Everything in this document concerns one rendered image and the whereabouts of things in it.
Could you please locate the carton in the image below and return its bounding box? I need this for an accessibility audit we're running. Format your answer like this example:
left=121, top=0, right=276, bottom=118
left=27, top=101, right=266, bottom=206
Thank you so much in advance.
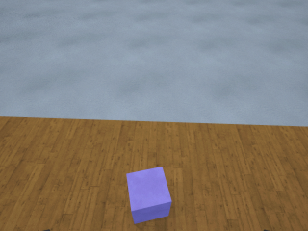
left=126, top=167, right=172, bottom=224

